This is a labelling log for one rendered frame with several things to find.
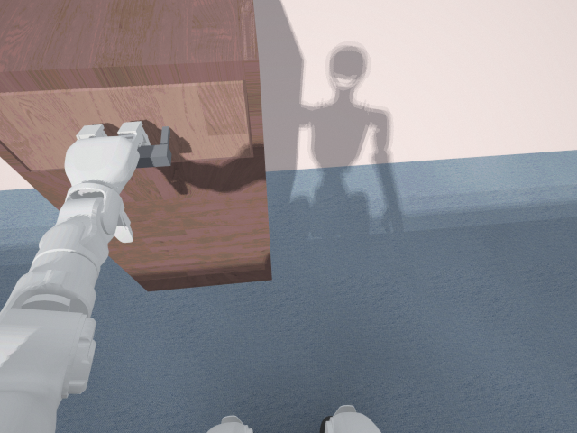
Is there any right robot thigh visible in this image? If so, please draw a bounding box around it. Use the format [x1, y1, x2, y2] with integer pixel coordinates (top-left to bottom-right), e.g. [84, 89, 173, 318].
[325, 412, 381, 433]

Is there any left robot hand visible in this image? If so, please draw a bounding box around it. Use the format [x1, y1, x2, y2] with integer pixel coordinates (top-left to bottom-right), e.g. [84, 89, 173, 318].
[65, 121, 151, 243]

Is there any drawer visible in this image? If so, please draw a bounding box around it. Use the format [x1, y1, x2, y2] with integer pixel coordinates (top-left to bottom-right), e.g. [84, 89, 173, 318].
[0, 80, 251, 170]

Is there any robot left upper arm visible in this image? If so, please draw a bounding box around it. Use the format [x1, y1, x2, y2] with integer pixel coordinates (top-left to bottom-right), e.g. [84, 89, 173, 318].
[0, 308, 96, 433]

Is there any cabinet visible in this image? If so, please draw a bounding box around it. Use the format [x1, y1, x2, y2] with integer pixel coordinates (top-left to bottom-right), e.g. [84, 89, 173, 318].
[0, 0, 272, 291]

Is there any robot left shin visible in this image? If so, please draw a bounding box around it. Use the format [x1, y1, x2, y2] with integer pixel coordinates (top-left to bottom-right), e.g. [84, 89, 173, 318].
[221, 416, 242, 424]

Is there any handle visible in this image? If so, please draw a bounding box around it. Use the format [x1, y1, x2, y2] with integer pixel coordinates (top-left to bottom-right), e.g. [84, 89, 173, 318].
[136, 126, 171, 168]

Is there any robot left forearm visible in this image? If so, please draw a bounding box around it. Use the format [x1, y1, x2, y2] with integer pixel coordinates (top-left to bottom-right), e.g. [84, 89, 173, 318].
[0, 182, 122, 323]

